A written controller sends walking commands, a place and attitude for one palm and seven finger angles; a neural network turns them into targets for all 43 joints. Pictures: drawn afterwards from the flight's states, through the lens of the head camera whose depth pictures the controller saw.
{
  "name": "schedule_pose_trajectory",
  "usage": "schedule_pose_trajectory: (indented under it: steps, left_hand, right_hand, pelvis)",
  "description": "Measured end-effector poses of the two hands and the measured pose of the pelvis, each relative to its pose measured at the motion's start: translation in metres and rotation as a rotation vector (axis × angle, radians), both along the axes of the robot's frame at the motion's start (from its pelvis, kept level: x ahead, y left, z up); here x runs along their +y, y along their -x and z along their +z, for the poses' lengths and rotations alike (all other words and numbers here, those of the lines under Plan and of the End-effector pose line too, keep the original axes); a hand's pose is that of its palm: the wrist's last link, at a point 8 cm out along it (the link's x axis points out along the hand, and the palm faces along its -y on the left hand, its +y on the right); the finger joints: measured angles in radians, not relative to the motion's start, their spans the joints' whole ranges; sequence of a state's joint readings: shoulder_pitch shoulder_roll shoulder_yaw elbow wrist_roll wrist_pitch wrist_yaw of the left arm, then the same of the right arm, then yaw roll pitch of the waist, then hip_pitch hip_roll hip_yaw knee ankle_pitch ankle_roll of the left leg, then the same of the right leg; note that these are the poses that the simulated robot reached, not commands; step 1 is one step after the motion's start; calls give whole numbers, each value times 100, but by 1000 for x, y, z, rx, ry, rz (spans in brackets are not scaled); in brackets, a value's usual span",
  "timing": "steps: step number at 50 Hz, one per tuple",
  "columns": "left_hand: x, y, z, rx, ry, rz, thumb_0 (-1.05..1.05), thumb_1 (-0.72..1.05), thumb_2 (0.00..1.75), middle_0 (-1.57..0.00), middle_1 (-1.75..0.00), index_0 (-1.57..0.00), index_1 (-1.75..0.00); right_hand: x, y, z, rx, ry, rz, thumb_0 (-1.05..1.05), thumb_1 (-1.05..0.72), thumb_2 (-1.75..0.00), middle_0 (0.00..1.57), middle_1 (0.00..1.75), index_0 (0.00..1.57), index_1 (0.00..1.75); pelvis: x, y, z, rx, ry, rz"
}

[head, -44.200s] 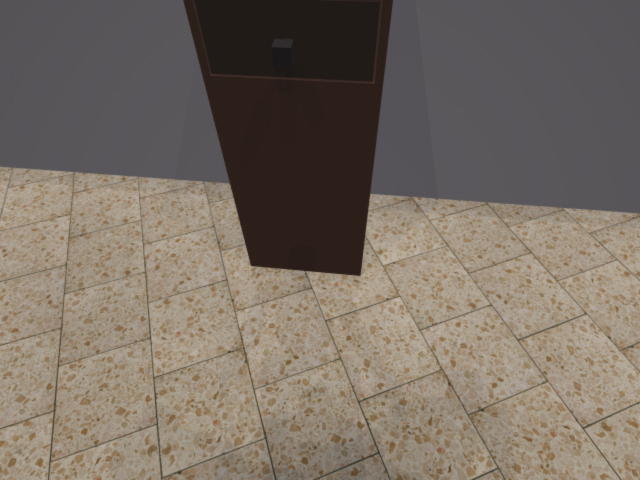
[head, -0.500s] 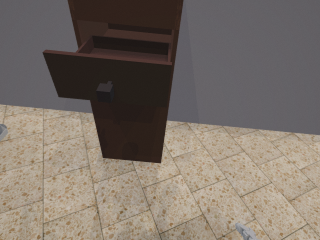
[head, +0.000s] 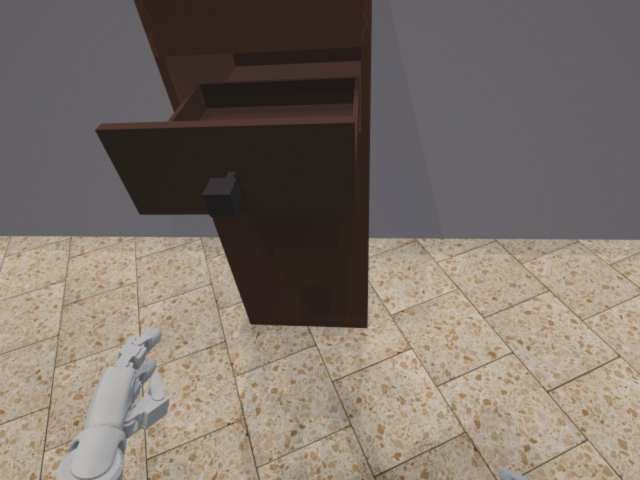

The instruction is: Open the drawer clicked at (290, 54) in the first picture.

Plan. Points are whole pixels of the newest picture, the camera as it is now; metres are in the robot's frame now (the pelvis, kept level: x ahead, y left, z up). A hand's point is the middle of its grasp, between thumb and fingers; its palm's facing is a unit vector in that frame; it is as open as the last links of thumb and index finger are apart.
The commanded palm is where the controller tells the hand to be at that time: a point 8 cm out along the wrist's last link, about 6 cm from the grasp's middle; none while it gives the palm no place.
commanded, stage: let the arm hang, fingers relaxed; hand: left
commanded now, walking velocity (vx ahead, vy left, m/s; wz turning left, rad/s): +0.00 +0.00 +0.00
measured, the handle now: (226, 189) +0.50 +0.15 +0.13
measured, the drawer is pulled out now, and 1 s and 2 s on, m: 0.29 0.29 0.29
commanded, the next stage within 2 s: look to check the result in 0.94 s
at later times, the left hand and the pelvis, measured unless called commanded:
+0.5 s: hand out of the picture -0.02 +0.21 -0.13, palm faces +0.00 -0.96 -0.29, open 7.3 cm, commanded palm none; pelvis -0.01 +0.00 +0.03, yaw -1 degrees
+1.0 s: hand out of the picture +0.01 +0.17 -0.14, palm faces -0.01 -0.97 -0.22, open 7.3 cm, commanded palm none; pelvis -0.02 -0.02 +0.03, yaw -1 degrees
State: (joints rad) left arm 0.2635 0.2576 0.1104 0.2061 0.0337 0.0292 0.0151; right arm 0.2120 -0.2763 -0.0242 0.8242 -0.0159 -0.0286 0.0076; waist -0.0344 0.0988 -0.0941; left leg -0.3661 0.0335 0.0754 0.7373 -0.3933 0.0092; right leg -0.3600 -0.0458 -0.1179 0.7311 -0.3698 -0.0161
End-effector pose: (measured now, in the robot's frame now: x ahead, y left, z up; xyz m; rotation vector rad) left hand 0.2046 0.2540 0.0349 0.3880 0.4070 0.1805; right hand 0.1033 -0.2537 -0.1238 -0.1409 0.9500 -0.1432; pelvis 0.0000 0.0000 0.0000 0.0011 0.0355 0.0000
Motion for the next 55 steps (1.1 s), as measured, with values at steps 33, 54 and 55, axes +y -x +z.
schedule_pose_trajectory:
  steps: [33, 54, 55]
  left_hand:
    - [-19, 188, -134, 865, 177, 204, 0, 91, 90, -20, -30, -20, -30]
    - [-40, 216, -143, 944, 214, 219, 0, 91, 90, -20, -30, -20, -30]
    - [-40, 219, -143, 951, 214, 223, 0, 91, 90, -20, -30, -20, -30]
  right_hand:
    - [21, 110, 1, 394, -37, -47, 0, -91, -90, 20, 30, 20, 30]
    - [17, 164, 3, 525, -41, -106, 0, -91, -90, 19, 30, 20, 30]
    - [17, 164, 3, 524, -41, -106, 0, -91, -90, 19, 30, 20, 30]
  pelvis:
    - [-8, 19, 31, -68, -2, -16]
    - [-18, 24, 31, -72, -1, -20]
    - [-18, 24, 31, -71, -1, -21]
